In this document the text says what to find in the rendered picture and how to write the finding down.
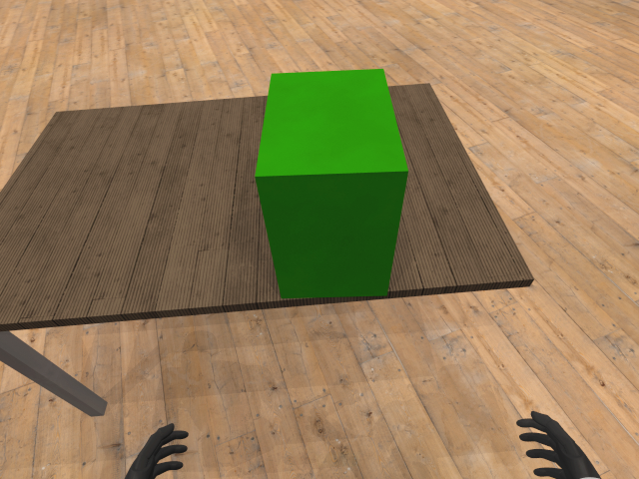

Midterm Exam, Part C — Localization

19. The right robot hand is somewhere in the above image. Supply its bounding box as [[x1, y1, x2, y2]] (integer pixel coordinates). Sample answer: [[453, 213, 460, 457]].
[[516, 411, 601, 479]]

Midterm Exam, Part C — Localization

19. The left robot hand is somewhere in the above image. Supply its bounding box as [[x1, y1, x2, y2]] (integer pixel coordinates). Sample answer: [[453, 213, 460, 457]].
[[125, 423, 189, 479]]

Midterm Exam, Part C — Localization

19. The carton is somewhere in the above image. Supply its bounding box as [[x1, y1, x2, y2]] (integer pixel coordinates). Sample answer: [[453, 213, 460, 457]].
[[255, 69, 408, 298]]

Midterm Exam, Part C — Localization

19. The table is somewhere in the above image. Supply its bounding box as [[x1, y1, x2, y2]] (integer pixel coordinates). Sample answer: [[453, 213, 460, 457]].
[[0, 83, 534, 417]]

